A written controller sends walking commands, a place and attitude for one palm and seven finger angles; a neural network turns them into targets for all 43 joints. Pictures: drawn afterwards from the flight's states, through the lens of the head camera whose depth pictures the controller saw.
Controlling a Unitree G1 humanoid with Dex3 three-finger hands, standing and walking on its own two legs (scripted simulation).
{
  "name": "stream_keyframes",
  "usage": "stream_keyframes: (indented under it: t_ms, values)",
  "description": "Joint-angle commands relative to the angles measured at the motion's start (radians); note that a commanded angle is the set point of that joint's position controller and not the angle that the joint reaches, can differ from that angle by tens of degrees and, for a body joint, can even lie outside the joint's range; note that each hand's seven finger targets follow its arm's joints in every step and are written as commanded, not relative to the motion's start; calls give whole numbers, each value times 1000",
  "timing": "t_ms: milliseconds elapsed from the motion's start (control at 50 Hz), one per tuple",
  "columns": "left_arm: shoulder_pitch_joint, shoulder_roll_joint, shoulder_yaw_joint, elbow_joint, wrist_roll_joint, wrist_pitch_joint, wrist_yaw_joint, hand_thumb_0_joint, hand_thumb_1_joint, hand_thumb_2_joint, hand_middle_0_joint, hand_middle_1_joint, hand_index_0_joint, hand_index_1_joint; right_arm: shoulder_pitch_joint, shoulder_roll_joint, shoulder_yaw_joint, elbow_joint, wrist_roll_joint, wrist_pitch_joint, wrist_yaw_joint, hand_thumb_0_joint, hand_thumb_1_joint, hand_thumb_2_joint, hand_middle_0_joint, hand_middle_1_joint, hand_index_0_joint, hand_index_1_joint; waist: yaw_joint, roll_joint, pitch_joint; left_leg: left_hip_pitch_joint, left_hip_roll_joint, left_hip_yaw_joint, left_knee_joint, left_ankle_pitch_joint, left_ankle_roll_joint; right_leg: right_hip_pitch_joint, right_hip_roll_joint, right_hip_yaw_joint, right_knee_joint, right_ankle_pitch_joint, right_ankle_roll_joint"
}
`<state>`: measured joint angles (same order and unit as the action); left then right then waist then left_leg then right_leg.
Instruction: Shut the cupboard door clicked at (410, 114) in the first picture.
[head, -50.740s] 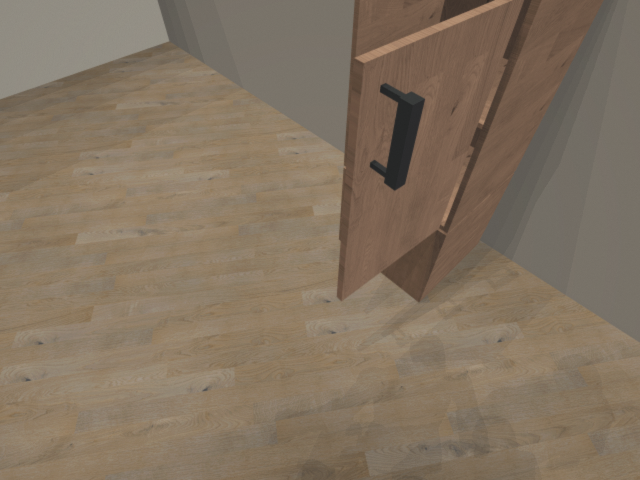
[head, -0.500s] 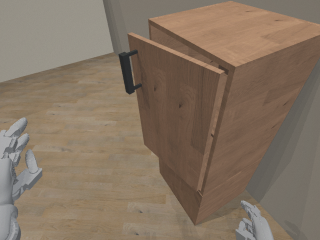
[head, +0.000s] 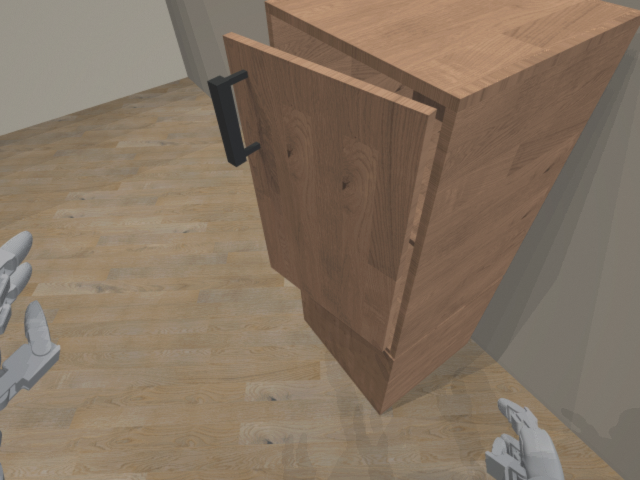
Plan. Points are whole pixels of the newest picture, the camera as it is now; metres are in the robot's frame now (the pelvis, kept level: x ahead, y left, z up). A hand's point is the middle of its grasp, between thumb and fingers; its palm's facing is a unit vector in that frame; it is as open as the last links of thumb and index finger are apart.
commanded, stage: step back with the hand held close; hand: left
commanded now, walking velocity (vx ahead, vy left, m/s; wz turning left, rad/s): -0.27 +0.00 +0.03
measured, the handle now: (238, 119) +0.64 +0.19 +0.13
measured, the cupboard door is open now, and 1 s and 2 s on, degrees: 12 12 12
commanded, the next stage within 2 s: stop stepping back and stand still in 0.84 s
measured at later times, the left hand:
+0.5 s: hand out of the picture +0.10 +0.28 +0.16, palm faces +0.52 -0.77 -0.38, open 7.4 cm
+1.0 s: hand out of the picture -0.01 +0.31 +0.16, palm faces +0.51 -0.75 -0.41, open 7.4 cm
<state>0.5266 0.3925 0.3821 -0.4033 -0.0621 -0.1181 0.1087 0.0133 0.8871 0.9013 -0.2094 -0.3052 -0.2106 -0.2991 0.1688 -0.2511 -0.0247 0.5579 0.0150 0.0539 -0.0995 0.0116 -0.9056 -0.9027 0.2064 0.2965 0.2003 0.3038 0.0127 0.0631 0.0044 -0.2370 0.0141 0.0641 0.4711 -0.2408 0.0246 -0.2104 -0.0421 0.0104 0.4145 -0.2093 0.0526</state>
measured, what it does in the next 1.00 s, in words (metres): walks backwards: right foot, then left foot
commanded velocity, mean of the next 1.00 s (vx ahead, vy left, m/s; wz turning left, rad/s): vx -0.29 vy -0.01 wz -0.02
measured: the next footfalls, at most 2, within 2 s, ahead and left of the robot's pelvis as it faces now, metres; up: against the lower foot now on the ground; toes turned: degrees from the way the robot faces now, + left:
right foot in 0.68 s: -0.07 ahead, -0.14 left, +0.00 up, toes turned +10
left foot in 0.88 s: -0.05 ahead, +0.11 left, +0.00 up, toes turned +7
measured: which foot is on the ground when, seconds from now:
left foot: down 0.00-0.76, up 0.78-0.86, down 0.88-1.00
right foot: down 0.00-0.58, up 0.60-0.66, down 0.68-0.92, up 0.94-1.00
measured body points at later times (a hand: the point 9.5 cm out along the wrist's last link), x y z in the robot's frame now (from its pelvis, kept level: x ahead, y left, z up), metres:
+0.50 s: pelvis -0.09 +0.01 -0.02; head -0.09 +0.02 +0.43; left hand +0.07 +0.31 +0.18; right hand +0.08 -0.23 -0.10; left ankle +0.00 +0.10 -0.74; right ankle +0.00 -0.15 -0.74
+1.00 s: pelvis -0.19 +0.02 -0.01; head -0.19 +0.05 +0.44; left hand -0.04 +0.35 +0.19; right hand +0.01 -0.20 -0.07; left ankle -0.09 +0.10 -0.74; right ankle -0.18 -0.14 -0.71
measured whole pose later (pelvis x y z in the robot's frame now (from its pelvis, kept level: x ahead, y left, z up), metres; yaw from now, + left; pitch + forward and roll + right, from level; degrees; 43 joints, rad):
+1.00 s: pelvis -0.19 +0.02 -0.01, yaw +5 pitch +0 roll -4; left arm 0.46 0.42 0.45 -0.48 -0.03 -0.26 0.13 0.01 0.88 0.90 -0.21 -0.31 -0.21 -0.30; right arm 0.16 -0.19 -0.02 0.61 -0.01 -0.08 -0.09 0.01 -0.90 -0.90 0.21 0.30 0.20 0.30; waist 0.01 0.00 0.01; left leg -0.45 0.02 0.02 0.56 -0.12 0.07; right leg -0.38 0.08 0.07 0.80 -0.36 0.03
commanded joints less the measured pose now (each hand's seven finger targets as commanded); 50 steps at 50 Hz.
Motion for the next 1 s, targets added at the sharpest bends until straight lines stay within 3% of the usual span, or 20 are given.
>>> stream_keyframes:
  t_ms: [0,80,220,260,320,400,440,500,560,640,680,700,740,780,820,840,880,920,940,980]
  values:
    - [-5,217,166,-230,-1,-68,43,0,900,900,-200,-300,-200,-300,-86,-102,-38,-183,7,-41,-11,0,-900,-900,200,300,200,300,1,-25,-193,17,64,-49,-58,355,3,97,1,-13,41,415,-29]
    - [1,213,167,-260,5,-85,48,0,900,900,-200,-300,-200,-300,-79,-110,-37,-194,9,-50,-12,0,-900,-900,200,300,200,300,0,25,-169,-108,80,-74,-101,199,20,134,20,-13,81,311,-22]
    - [-44,185,171,-255,33,-130,53,0,900,900,-200,-300,-200,-300,-62,-126,-39,-188,11,-100,-12,0,-900,-900,200,300,200,300,-6,84,-71,-485,126,-146,-190,-388,73,237,49,5,201,101,-20]
    - [-63,184,176,-254,41,-144,54,0,900,900,-200,-300,-200,-300,-52,-124,-38,-177,7,-117,-13,0,-900,-900,200,300,200,300,-6,71,-64,-537,131,-159,-176,-441,82,243,48,15,217,64,-22]
    - [-111,179,163,-267,46,-158,57,0,900,900,-200,-300,-200,-300,-32,-122,-41,-165,1,-140,-8,0,-900,-900,200,300,200,300,-12,6,-41,-493,94,-137,-80,-467,66,109,18,77,136,-94,-41]
    - [-149,187,145,-284,40,-169,70,0,900,900,-200,-300,-200,-300,-13,-99,-33,-131,-13,-159,-3,0,-900,-900,200,300,200,300,-25,-90,-27,-256,29,-106,65,-340,21,-192,-59,159,-59,-320,-86]
    - [-163,210,154,-304,40,-178,80,0,900,900,-200,-300,-200,-300,-6,-104,-32,-115,-18,-163,-3,0,-900,-900,200,300,200,300,-33,-67,-43,-173,24,-117,72,-303,13,-260,-64,144,-86,-351,-90]
    - [-133,213,174,-322,38,-193,89,0,900,900,-200,-300,-200,-300,-12,-106,-29,-120,-14,-173,-6,0,-900,-900,200,300,200,300,-29,21,-80,-260,80,-191,-78,-371,34,-132,10,55,38,-264,-55]
    - [-63,219,217,-324,41,-205,81,0,900,900,-200,-300,-200,-300,-38,-112,-34,-132,-10,-189,-8,0,-900,-900,200,300,200,300,-9,171,-146,-456,207,-306,-248,-416,83,154,108,-14,325,-22,-25]
    - [14,217,249,-225,51,-212,54,0,900,900,-200,-300,-200,-300,-52,-131,-56,-136,-10,-197,4,0,-900,-900,200,300,200,300,-4,170,-66,-656,237,-272,-217,-554,105,260,129,23,337,-72,-37]
    - [14,222,236,-254,32,-221,44,0,900,900,-200,-300,-200,-300,-50,-106,-47,-122,-13,-196,11,0,-900,-900,200,300,200,300,-6,71,-6,-509,159,-199,-106,-438,55,67,80,100,153,-111,-77]
    - [9,231,219,-282,8,-227,47,0,900,900,-200,-300,-200,-300,-36,-71,-36,-111,-11,-195,18,0,-900,-900,200,300,200,300,-19,-41,-29,-288,82,-128,27,-247,2,-141,-20,221,11,-58,-120]
    - [-59,243,177,-331,6,-224,59,0,900,900,-200,-300,-200,-300,-12,-53,-41,-71,-4,-192,21,0,-900,-900,200,300,200,300,-29,-250,-191,22,-5,-30,293,-58,-50,-287,-183,340,-84,174,-165]
    - [-77,252,171,-311,20,-193,69,0,900,900,-200,-300,-200,-300,-36,-50,-35,-79,-17,-172,12,0,-900,-900,200,300,200,300,-31,-249,-161,-32,-5,-57,344,-91,-44,-280,-209,333,-77,239,-175]
    - [-143,252,164,-317,28,-189,70,0,900,900,-200,-300,-200,-300,-42,-56,-28,-73,-19,-161,4,0,-900,-900,200,300,200,300,-41,-202,-100,-32,8,-79,192,-30,-31,-276,-152,256,-32,240,-135]
    - [-176,262,168,-326,32,-193,69,0,900,900,-200,-300,-200,-300,-54,-69,-32,-69,-19,-163,-6,0,-900,-900,200,300,200,300,-42,-102,-75,-9,28,-92,71,75,-18,-284,-82,192,11,218,-97]
    - [-145,245,184,-320,35,-214,63,0,900,900,-200,-300,-200,-300,-45,-107,-48,-81,-8,-175,-13,0,-900,-900,200,300,200,300,-23,87,-145,-103,166,-178,-116,220,30,-70,94,73,184,158,-30]
    - [-93,216,207,-296,27,-217,46,0,900,900,-200,-300,-200,-300,-62,-113,-59,-99,-25,-195,-4,0,-900,-900,200,300,200,300,-11,273,-200,-354,350,-375,-354,-291,118,120,148,36,529,-186,-19]
    - [-89,212,206,-305,26,-210,43,0,900,900,-200,-300,-200,-300,-57,-103,-59,-99,-26,-204,4,0,-900,-900,200,300,200,300,-9,233,-180,-362,355,-404,-353,-386,139,87,139,56,590,-205,-27]
    - [-26,176,173,-310,12,-191,43,0,900,900,-200,-300,-200,-300,-42,-90,-47,-98,-14,-207,24,0,-900,-900,200,300,200,300,-2,125,-151,-231,289,-296,-307,-347,100,-14,129,3,478,-271,-40]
